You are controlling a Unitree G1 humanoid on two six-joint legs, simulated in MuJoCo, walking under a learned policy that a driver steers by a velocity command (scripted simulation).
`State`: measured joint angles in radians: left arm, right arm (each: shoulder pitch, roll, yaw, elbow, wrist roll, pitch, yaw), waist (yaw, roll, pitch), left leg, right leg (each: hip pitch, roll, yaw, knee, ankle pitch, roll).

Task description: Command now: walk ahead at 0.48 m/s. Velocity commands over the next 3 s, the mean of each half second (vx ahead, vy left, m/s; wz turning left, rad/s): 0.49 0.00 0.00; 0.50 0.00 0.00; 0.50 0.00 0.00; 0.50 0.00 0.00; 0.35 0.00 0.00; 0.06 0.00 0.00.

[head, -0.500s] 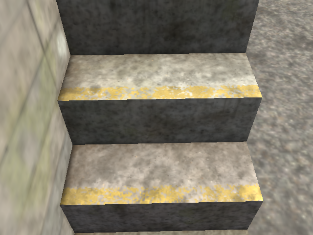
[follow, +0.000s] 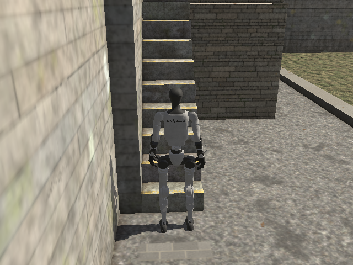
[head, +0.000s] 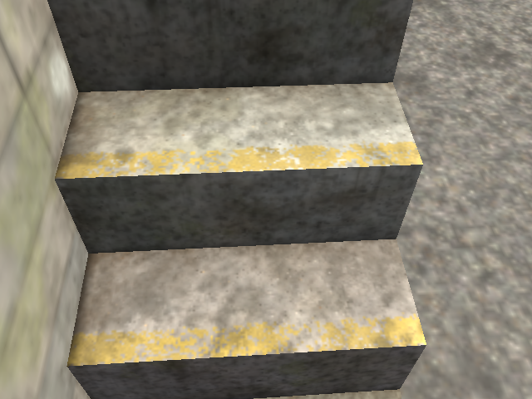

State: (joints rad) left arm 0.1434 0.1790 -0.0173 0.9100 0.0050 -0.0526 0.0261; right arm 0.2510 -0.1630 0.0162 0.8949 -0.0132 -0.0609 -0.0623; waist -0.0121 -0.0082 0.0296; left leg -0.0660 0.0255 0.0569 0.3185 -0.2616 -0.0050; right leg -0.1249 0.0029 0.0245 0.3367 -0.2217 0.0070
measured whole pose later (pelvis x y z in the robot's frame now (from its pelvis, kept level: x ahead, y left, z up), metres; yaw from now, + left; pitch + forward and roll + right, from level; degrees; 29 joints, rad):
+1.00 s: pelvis -0.01 +0.01 +0.00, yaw +0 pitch +0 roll +0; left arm 0.16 0.21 -0.04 0.91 0.01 -0.05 0.01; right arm 0.23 -0.19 0.05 0.88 -0.03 -0.08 -0.04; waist -0.01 -0.01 0.00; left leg -0.06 0.01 0.06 0.25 -0.21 0.01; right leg -0.11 -0.02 0.02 0.26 -0.16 0.03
